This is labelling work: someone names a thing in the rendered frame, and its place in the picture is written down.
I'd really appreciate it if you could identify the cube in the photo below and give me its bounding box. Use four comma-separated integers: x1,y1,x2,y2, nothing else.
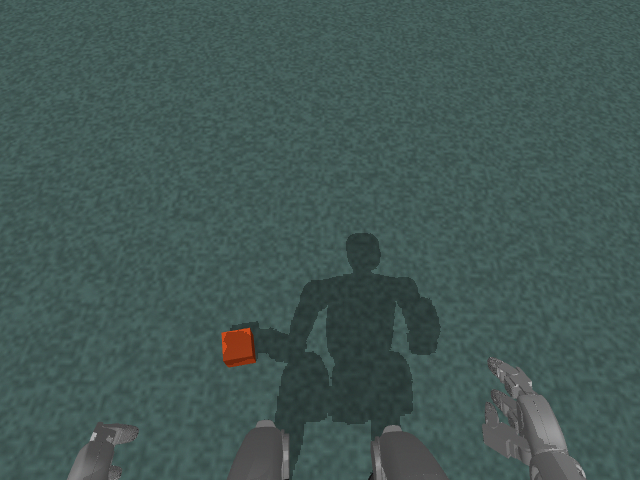
222,328,256,368

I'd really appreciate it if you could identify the right robot arm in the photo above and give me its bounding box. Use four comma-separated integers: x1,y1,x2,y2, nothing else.
529,452,587,480

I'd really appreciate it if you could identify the left robot hand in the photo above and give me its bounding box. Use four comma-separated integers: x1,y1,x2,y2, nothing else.
67,422,139,480

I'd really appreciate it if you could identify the right robot hand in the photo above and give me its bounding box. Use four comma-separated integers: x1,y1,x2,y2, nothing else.
482,357,569,466

